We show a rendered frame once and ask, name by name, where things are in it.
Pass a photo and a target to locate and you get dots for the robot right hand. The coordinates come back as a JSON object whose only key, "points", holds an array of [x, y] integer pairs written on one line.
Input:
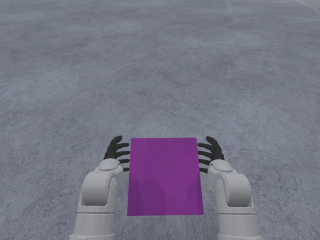
{"points": [[216, 152]]}

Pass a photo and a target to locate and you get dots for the robot right forearm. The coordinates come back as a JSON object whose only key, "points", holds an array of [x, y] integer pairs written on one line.
{"points": [[234, 202]]}

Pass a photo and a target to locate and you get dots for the carton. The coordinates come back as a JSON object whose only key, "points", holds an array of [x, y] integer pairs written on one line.
{"points": [[164, 177]]}

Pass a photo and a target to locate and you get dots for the robot left forearm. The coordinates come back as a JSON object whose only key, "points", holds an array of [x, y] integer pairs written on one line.
{"points": [[97, 202]]}

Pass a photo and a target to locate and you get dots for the robot left hand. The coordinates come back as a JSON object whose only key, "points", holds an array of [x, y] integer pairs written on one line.
{"points": [[113, 147]]}

